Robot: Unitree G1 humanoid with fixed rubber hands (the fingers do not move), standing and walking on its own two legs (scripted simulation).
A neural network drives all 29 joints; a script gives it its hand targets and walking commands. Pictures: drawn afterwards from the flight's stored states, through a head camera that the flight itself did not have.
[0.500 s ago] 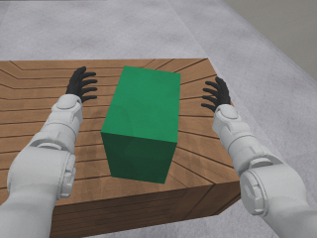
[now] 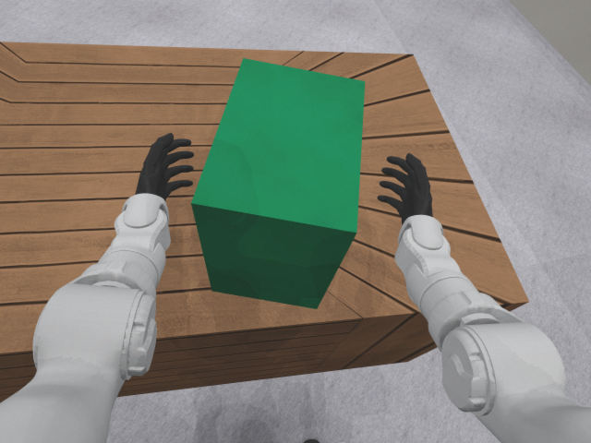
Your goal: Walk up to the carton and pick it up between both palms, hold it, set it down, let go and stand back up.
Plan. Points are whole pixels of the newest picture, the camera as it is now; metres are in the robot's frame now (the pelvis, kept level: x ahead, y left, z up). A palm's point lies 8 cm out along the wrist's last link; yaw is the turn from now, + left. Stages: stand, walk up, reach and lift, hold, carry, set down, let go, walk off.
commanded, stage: reach and lift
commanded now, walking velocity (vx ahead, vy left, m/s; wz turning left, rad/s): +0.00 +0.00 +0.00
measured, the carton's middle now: (282, 193) +0.50 -0.02 -0.02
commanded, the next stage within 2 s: none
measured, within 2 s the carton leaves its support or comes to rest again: neither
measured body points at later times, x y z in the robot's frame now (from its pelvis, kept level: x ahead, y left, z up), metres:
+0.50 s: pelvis +0.00 +0.01 -0.01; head +0.13 +0.05 +0.42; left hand +0.50 +0.12 +0.02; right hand +0.44 -0.16 +0.02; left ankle +0.02 +0.11 -0.70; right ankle +0.01 -0.11 -0.70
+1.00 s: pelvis +0.01 +0.02 +0.01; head +0.16 +0.04 +0.43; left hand +0.49 +0.12 +0.01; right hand +0.43 -0.15 +0.01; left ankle +0.02 +0.11 -0.70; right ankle +0.01 -0.11 -0.70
